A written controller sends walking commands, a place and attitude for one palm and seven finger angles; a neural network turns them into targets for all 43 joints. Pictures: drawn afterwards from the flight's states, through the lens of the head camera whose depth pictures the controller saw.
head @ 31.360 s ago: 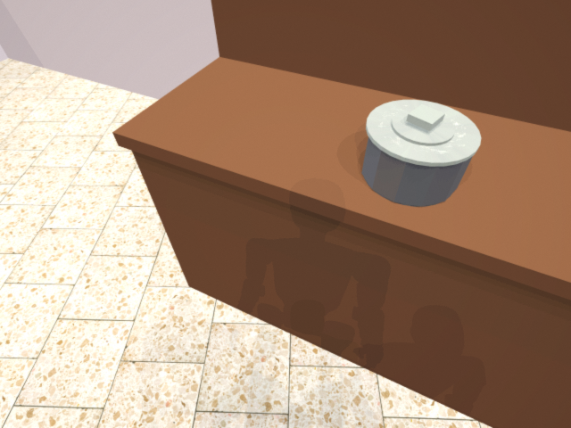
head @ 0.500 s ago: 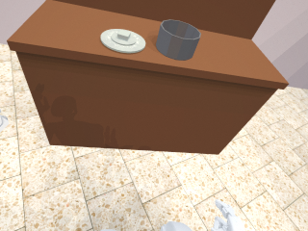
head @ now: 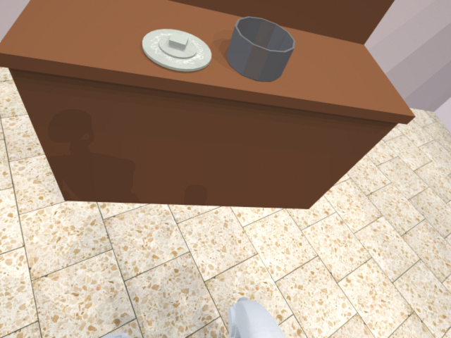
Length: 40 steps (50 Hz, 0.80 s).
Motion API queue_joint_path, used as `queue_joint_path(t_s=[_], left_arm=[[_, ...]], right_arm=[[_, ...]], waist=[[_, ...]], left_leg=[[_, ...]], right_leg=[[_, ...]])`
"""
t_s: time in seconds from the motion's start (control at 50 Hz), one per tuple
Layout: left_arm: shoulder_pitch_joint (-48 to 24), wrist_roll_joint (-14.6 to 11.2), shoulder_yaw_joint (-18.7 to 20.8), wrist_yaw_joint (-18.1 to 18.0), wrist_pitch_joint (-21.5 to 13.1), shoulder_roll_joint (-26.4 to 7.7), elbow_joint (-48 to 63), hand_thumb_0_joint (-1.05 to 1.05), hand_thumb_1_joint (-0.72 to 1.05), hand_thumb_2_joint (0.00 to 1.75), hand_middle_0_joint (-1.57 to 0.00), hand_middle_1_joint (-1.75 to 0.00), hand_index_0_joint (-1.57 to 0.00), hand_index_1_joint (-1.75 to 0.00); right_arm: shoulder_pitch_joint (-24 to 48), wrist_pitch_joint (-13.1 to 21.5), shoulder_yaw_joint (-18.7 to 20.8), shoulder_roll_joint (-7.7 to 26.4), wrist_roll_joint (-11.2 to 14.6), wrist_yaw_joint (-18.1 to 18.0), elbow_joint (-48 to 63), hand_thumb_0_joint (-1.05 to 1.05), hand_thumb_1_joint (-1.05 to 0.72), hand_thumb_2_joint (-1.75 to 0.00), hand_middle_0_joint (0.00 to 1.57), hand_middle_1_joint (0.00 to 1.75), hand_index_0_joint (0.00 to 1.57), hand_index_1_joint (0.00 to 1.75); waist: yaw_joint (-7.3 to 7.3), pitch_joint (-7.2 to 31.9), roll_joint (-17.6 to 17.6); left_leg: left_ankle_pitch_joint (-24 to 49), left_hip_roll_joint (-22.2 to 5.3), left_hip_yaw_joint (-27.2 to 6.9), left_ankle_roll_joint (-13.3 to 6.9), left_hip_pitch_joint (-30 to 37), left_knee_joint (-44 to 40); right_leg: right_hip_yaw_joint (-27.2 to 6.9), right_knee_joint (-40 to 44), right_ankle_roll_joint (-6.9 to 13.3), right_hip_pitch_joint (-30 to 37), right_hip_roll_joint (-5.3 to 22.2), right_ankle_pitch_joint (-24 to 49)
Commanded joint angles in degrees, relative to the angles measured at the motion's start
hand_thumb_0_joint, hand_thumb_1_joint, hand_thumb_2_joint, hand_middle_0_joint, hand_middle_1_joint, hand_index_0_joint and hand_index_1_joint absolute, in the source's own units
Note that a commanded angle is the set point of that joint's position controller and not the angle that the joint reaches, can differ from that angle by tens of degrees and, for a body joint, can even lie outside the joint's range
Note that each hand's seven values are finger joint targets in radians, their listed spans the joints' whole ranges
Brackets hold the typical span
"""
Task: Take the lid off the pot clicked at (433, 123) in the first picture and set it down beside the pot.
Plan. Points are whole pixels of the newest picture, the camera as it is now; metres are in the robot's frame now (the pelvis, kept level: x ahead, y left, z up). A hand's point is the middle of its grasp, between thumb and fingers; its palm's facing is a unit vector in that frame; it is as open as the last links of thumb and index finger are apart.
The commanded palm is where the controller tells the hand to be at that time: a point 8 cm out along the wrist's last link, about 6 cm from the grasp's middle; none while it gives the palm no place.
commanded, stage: stop stepping back and stand still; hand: left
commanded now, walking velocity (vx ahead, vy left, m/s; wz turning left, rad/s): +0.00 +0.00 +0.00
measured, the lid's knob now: (178, 40) +0.88 +0.11 +0.02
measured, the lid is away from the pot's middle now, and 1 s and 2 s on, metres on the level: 0.25 0.25 0.25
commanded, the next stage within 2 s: let the arm hang, fingers relaxed in 0.80 s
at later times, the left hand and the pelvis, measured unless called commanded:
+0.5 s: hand (143, 314) +0.19 +0.11 -0.17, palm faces -0.01 -0.98 -0.22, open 7.4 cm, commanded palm none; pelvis +0.09 -0.05 -0.01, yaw +1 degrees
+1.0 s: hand out of the picture +0.13 +0.12 -0.19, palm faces +0.03 -0.97 -0.24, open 7.4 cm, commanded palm none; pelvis +0.10 -0.06 -0.02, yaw +1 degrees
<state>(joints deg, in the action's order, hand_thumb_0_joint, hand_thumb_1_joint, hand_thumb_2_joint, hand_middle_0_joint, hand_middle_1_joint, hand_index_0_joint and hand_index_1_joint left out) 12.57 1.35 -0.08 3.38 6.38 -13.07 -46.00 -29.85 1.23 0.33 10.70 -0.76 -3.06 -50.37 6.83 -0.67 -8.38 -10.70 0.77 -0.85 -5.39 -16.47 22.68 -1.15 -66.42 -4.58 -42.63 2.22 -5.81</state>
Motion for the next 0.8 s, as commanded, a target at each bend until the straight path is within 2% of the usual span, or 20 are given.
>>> queue_joint_path(t_s=[0.0,0.06,0.12,0.16,0.18,0.22,0.24,0.26,0.3,0.4,0.44,0.5,0.54,0.58,0.64,0.66,0.7,0.74,0.76,0.78], left_arm=[[-7.6,0.03,0.33,-0.84,-4.92,-2.93,4.34,0.0,0.9,0.9,-0.2,-0.3,-0.2,-0.3],[-9.97,-0.4,-0.4,-1.31,-5.48,-1.3,1.42,0.0,0.9,0.9,-0.2,-0.3,-0.2,-0.3],[-9.77,-0.97,-0.5,-1.87,-6.09,-0.3,-1.43,0.0,0.9,0.9,-0.2,-0.3,-0.2,-0.3],[-6.66,-1.52,0.13,-2.63,-6.86,-0.99,-4.12,0.0,0.9,0.9,-0.2,-0.3,-0.2,-0.3],[-3.93,-1.73,0.68,-3.33,-7.33,-2.0,-5.79,0.0,0.9,0.9,-0.2,-0.3,-0.2,-0.3],[0.18,-1.56,1.06,-5.06,-7.69,-3.76,-8.52,0.0,0.9,0.9,-0.2,-0.3,-0.2,-0.3],[-1.08,-1.31,1.07,-5.39,-7.37,-4.34,-9.06,0.0,0.9,0.9,-0.2,-0.3,-0.2,-0.3],[-1.38,-1.12,1.28,-5.63,-7.02,-3.59,-9.0,0.0,0.9,0.9,-0.2,-0.3,-0.2,-0.3],[0.54,-1.58,1.87,-6.42,-7.09,-1.72,-9.55,0.0,0.9,0.9,-0.2,-0.3,-0.2,-0.3],[-0.09,-1.77,2.55,-7.6,-7.03,-2.23,-9.01,0.0,0.9,0.9,-0.2,-0.3,-0.2,-0.3],[-0.05,-1.52,2.95,-7.81,-7.02,-2.93,-8.62,0.0,0.9,0.9,-0.2,-0.3,-0.2,-0.3],[-2.06,-1.16,2.77,-7.59,-6.4,-1.62,-8.42,0.0,0.9,0.9,-0.2,-0.3,-0.2,-0.3],[-2.5,-0.9,2.76,-7.45,-6.11,-1.54,-8.32,0.0,0.9,0.9,-0.2,-0.3,-0.2,-0.3],[-1.77,-0.78,2.83,-7.29,-6.17,-1.72,-8.51,0.0,0.9,0.9,-0.2,-0.3,-0.2,-0.3],[1.75,-0.66,3.39,-7.58,-6.55,-2.48,-8.42,0.0,0.9,0.9,-0.2,-0.3,-0.2,-0.3],[2.53,-0.88,3.95,-7.82,-6.68,-3.24,-8.48,0.0,0.9,0.9,-0.2,-0.3,-0.2,-0.3],[3.5,-0.9,4.23,-7.92,-6.65,-4.49,-9.18,0.0,0.9,0.9,-0.2,-0.3,-0.2,-0.3],[2.35,-0.68,3.82,-7.75,-6.42,-4.44,-9.51,0.0,0.9,0.9,-0.2,-0.3,-0.2,-0.3],[1.0,-0.66,3.46,-7.62,-6.29,-4.12,-9.49,0.0,0.9,0.9,-0.2,-0.3,-0.2,-0.3],[-0.04,-0.69,3.1,-7.47,-6.2,-3.62,-9.28,0.0,0.9,0.9,-0.2,-0.3,-0.2,-0.3]], right_arm=[[-4.0,1.95,2.02,7.73,-0.82,-0.16,1.08,0.0,-0.9,-0.9,0.2,0.3,0.2,0.3],[-7.08,1.31,2.01,6.98,-0.9,-0.04,-1.76,0.0,-0.9,-0.9,0.2,0.3,0.2,0.3],[-7.51,0.76,2.04,6.06,-0.78,0.16,-4.12,0.0,-0.9,-0.9,0.2,0.3,0.2,0.3],[-7.6,0.74,1.91,4.94,-0.25,0.35,-5.79,0.0,-0.9,-0.9,0.2,0.3,0.2,0.3],[-7.54,0.94,1.84,3.6,0.08,0.56,-6.36,0.0,-0.9,-0.9,0.2,0.3,0.2,0.3],[-6.81,1.18,1.37,0.34,0.86,1.07,-6.87,0.0,-0.9,-0.9,0.2,0.3,0.2,0.3],[-7.14,0.76,1.44,-0.76,0.83,1.34,-7.26,0.0,-0.9,-0.9,0.2,0.3,0.2,0.3],[-7.59,0.49,1.52,-1.52,0.65,1.49,-7.58,0.0,-0.9,-0.9,0.2,0.3,0.2,0.3],[-5.42,-0.09,2.16,-0.48,0.23,0.66,-8.19,0.0,-0.9,-0.9,0.2,0.3,0.2,0.3],[-0.54,-0.86,3.36,-0.03,0.92,-0.29,-8.49,0.0,-0.9,-0.9,0.2,0.3,0.2,0.3],[1.16,-1.21,3.94,-0.26,0.95,-0.24,-8.08,0.0,-0.9,-0.9,0.2,0.3,0.2,0.3],[4.15,-1.84,4.34,0.41,0.65,0.06,-8.47,0.0,-0.9,-0.9,0.2,0.3,0.2,0.3],[5.76,-2.36,4.39,0.17,0.38,0.43,-8.0,0.0,-0.9,-0.9,0.2,0.3,0.2,0.3],[6.27,-2.33,4.33,0.39,0.18,0.64,-7.18,0.0,-0.9,-0.9,0.2,0.3,0.2,0.3],[6.11,-2.17,4.57,1.23,0.15,0.1,-5.36,0.0,-0.9,-0.9,0.2,0.3,0.2,0.3],[6.16,-2.27,4.82,2.38,0.23,-0.26,-4.77,0.0,-0.9,-0.9,0.2,0.3,0.2,0.3],[8.2,-2.33,5.07,3.38,0.47,-0.08,-4.13,0.0,-0.9,-0.9,0.2,0.3,0.2,0.3],[10.35,-2.49,4.44,1.39,0.64,0.44,-3.61,0.0,-0.9,-0.9,0.2,0.3,0.2,0.3],[10.2,-2.52,4.22,0.92,0.64,0.67,-3.91,0.0,-0.9,-0.9,0.2,0.3,0.2,0.3],[9.41,-2.41,4.12,1.04,0.59,0.82,-4.4,0.0,-0.9,-0.9,0.2,0.3,0.2,0.3]], waist=[[-0.75,4.91,24.57],[0.1,4.18,22.93],[-1.08,2.38,19.55],[-2.98,3.2,14.3],[-3.85,4.61,11.44],[-4.8,4.0,7.37],[-3.78,0.81,6.61],[-3.54,0.44,6.78],[-4.42,5.14,-0.54],[-4.53,3.09,5.43],[-4.54,3.68,6.7],[-4.35,1.67,4.46],[-4.35,-1.99,6.42],[-4.57,-1.05,7.38],[-4.96,6.39,7.67],[-5.26,9.74,5.27],[-6.29,11.46,4.67],[-5.85,7.14,4.77],[-5.14,4.81,4.86],[-4.49,3.3,6.39]], left_leg=[[-4.05,-12.02,-12.9,-2.36,11.56,-9.37],[2.37,-12.49,-13.9,-2.99,11.15,-7.83],[12.87,-12.17,-12.77,-3.19,7.57,-4.59],[20.67,-10.02,-10.19,-1.13,3.68,-0.28],[19.36,-8.66,-8.3,0.07,-0.61,2.35],[4.51,-3.75,-3.22,2.37,-7.25,5.12],[-3.57,-2.19,-2.59,2.55,-7.12,4.61],[0.57,-1.94,-2.44,2.15,-5.37,3.45],[16.37,-3.72,-2.33,2.3,-1.14,6.55],[34.06,-4.49,-1.18,3.29,5.18,7.57],[33.04,-4.54,-0.7,3.47,6.32,8.43],[23.93,-5.41,-1.35,3.3,8.39,6.42],[16.36,-5.38,-1.44,3.22,7.18,5.23],[14.46,-5.4,-1.37,3.11,6.99,4.48],[30.39,-5.26,0.53,3.13,9.72,9.17],[34.29,-5.14,1.21,3.59,8.99,11.56],[23.68,-3.46,2.28,4.29,5.67,13.9],[6.82,-2.39,2.26,4.37,2.86,10.78],[5.58,-3.0,1.97,4.0,4.09,7.44],[12.11,-4.24,1.12,3.4,7.64,4.06]], right_leg=[[1.85,16.65,1.47,2.12,0.83,-5.96],[3.59,23.46,2.39,8.76,-1.28,-11.01],[4.54,32.12,2.88,19.19,-2.99,-12.78],[3.18,41.7,3.57,31.72,-2.95,-5.0],[-0.33,42.02,4.71,39.25,-0.11,1.51],[-5.68,39.77,8.12,44.77,7.39,16.78],[-5.84,40.3,9.1,40.44,8.65,12.52],[-4.68,38.69,8.93,39.01,7.34,12.73],[-2.11,35.29,8.34,42.88,4.35,24.5],[-2.32,33.35,6.58,38.36,5.49,39.11],[-3.08,33.18,6.69,37.09,6.32,39.19],[-3.37,36.15,7.32,32.3,6.41,24.97],[-4.3,38.34,7.82,28.94,6.58,15.21],[-4.84,38.9,8.15,29.62,6.64,12.25],[-4.53,35.14,7.88,35.97,6.77,32.23],[-4.38,33.31,8.22,40.13,6.97,39.67],[-5.58,32.74,10.07,44.03,9.09,45.92],[-7.08,34.5,10.96,42.54,10.08,43.82],[-6.16,35.65,10.43,39.41,9.66,37.94],[-4.96,35.92,9.05,35.3,7.86,30.18]])
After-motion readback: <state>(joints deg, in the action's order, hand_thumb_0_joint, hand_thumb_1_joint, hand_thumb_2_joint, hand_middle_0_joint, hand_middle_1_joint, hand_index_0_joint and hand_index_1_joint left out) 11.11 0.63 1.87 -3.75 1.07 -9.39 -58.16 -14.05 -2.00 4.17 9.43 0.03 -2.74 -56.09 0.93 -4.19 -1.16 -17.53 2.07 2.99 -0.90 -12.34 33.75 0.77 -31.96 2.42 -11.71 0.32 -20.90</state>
